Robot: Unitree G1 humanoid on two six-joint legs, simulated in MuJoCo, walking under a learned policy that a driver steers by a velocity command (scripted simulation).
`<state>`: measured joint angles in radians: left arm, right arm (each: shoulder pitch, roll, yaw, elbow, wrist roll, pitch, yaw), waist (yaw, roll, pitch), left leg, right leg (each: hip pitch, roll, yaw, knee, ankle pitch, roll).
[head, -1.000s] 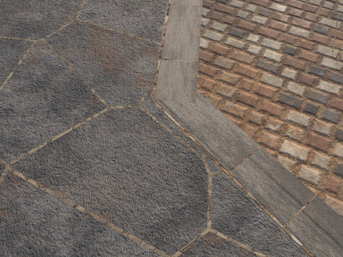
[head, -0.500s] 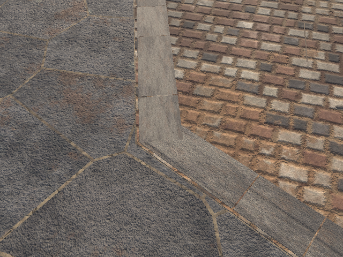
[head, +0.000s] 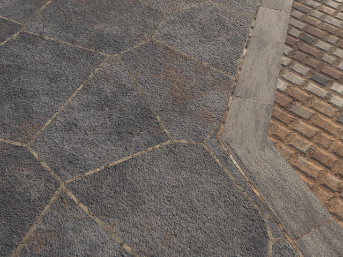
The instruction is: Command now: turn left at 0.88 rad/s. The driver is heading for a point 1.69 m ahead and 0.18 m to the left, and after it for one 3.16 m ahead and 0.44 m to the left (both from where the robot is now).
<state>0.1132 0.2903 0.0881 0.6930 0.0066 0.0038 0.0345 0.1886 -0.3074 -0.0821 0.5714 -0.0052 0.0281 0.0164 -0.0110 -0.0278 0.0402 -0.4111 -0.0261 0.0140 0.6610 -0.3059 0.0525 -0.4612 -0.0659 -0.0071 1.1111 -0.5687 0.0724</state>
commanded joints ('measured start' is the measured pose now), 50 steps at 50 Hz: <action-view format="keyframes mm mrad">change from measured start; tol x32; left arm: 1 -85 94 19 -109 5 -28 15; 50 31 63 -2 -143 -34 50 -55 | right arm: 1 27 -180 -56 -62 25 -30 -26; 50 -55 -138 -40 31 -4 -9 -59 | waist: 1 -16 106 -164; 15 31 214 -148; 18 -29 -260 -143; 50 -28 169 -92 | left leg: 1 368 274 -442 -274 527 215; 15 117 91 -581 -231 155 98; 18 -172 -145 -233 277 -337 -46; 22 -191 -54 -179 606 -143 -129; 33 279 -15 -14 -332 99 -69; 50 366 356 8 -295 554 162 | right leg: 1 -325 34 128 133 76 -17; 16 266 72 152 -734 424 -59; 18 322 -276 602 -853 508 -310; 34 116 -81 182 -669 508 -157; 42 -180 30 79 59 53 22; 50 -55 -12 -53 -270 180 9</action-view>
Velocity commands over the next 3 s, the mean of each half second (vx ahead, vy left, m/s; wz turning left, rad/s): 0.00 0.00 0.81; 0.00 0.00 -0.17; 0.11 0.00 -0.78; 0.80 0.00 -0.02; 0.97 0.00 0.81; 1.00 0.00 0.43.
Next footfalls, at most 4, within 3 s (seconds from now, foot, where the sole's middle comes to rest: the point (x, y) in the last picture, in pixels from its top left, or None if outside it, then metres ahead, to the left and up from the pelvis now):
0.32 right None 0.13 -0.10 -0.76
0.68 left None -0.03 0.11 -0.76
1.12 right None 0.07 -0.12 -0.76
1.66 left None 0.17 0.08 -0.76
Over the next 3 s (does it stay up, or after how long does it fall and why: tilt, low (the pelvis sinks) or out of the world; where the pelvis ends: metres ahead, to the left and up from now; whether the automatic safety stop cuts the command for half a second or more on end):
stays up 1.15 0.10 -0.01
